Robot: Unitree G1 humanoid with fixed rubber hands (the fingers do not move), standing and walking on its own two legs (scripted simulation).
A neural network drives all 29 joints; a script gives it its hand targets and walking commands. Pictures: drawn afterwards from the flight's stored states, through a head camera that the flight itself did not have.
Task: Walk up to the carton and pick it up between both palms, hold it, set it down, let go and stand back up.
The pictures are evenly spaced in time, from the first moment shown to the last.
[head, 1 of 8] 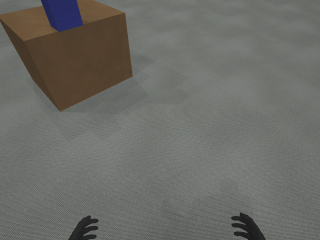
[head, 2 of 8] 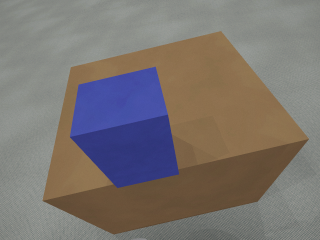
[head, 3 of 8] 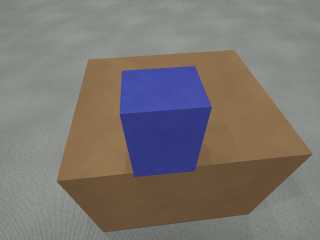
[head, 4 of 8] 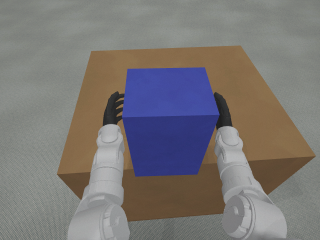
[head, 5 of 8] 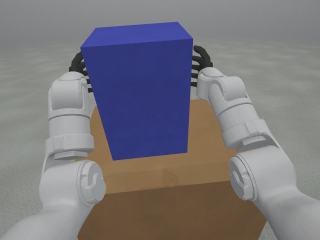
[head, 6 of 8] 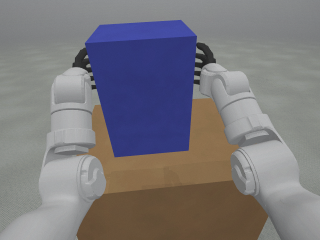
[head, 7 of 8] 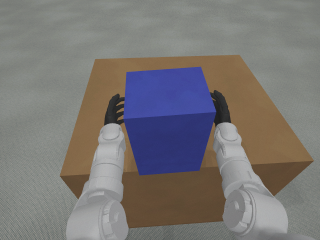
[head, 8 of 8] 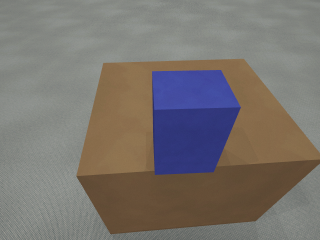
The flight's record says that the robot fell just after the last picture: no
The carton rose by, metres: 0.27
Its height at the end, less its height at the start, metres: +0.00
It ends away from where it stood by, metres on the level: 0.01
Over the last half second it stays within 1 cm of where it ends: yes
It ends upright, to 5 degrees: yes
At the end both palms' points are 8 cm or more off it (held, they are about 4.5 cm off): yes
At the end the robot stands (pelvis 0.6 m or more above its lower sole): yes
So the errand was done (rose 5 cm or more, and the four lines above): yes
